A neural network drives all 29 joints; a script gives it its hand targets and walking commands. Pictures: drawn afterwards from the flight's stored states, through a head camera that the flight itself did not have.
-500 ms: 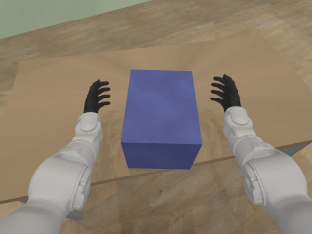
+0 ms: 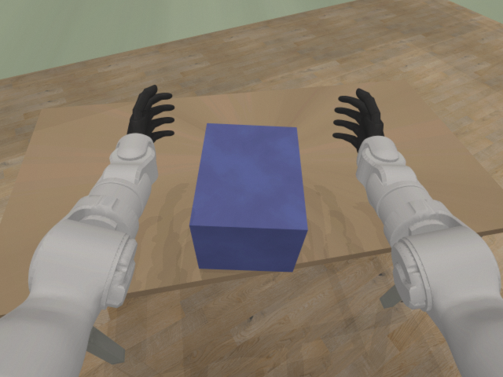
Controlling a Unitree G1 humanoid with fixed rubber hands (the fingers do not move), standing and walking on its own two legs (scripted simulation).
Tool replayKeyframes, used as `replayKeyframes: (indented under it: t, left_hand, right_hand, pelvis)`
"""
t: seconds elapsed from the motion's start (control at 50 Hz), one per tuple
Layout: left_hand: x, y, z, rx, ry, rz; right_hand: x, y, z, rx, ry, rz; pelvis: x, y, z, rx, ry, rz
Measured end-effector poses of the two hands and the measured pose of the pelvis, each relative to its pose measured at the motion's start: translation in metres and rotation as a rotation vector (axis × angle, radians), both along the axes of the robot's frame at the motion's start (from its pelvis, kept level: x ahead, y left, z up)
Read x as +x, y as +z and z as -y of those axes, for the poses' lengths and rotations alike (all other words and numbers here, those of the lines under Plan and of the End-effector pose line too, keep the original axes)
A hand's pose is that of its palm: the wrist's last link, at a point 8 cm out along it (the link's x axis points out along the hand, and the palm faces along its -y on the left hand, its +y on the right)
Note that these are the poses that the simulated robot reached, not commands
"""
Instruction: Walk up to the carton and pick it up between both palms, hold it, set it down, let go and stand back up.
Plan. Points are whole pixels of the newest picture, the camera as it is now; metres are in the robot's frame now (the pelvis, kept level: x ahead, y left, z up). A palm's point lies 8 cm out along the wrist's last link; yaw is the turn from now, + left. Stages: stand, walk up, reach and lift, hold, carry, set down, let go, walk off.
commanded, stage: set down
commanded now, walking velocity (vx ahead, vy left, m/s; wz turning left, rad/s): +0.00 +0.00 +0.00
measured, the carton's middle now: (249, 196) +0.46 +0.00 -0.01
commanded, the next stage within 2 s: none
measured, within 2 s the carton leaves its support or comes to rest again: neither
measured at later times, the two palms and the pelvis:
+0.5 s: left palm (136, 183) +0.41 +0.18 +0.09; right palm (359, 186) +0.40 -0.18 +0.09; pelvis +0.02 +0.01 +0.02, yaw +0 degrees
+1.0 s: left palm (121, 241) +0.33 +0.19 +0.06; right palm (369, 241) +0.32 -0.18 +0.06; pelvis +0.03 +0.01 +0.02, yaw +0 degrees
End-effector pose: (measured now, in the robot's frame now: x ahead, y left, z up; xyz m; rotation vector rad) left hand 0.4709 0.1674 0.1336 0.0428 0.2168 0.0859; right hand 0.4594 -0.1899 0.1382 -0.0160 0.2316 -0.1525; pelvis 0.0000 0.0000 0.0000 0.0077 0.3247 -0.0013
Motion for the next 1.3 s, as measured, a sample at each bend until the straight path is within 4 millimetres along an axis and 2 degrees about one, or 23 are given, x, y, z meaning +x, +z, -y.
replayKeyframes:
  t: [0.16, 0.26, 0.32, 0.44, 0.5, 0.76, 1.02, 1.3]
  left_hand:
    - [-0.002, 0.018, -0.009, 0.004, 0.001, -0.001]
    - [-0.010, 0.021, -0.013, 0.008, -0.009, -0.006]
    - [-0.021, 0.008, -0.012, 0.029, -0.044, -0.022]
    - [-0.050, -0.031, -0.010, 0.004, -0.044, -0.051]
    - [-0.060, -0.044, -0.009, -0.007, -0.033, -0.059]
    - [-0.096, -0.049, -0.015, -0.020, -0.032, -0.048]
    - [-0.145, -0.079, -0.024, -0.020, -0.015, -0.072]
    - [-0.190, -0.108, -0.032, -0.003, -0.007, -0.052]
  right_hand:
    - [-0.003, 0.017, -0.006, 0.017, -0.007, 0.004]
    - [-0.009, 0.015, -0.008, 0.019, -0.005, -0.009]
    - [-0.020, 0.000, -0.008, 0.008, -0.010, -0.022]
    - [-0.048, -0.037, -0.013, 0.032, -0.006, -0.024]
    - [-0.059, -0.048, -0.015, 0.043, -0.008, -0.020]
    - [-0.094, -0.055, -0.011, 0.024, -0.013, 0.032]
    - [-0.143, -0.083, -0.010, 0.024, -0.012, 0.000]
    - [-0.188, -0.112, -0.005, 0.010, -0.008, -0.058]
  pelvis:
    - [0.006, 0.010, -0.002, -0.008, 0.006, 0.057]
    - [0.012, 0.017, -0.006, -0.013, 0.000, 0.118]
    - [0.014, 0.020, -0.007, -0.017, 0.004, 0.180]
    - [0.018, 0.022, -0.009, -0.020, -0.001, 0.239]
    - [0.019, 0.022, -0.010, -0.021, -0.004, 0.250]
    - [0.026, 0.025, -0.012, -0.021, -0.003, 0.343]
    - [0.030, 0.025, -0.015, -0.019, -0.001, 0.370]
    - [0.034, 0.024, -0.020, -0.022, -0.009, 0.364]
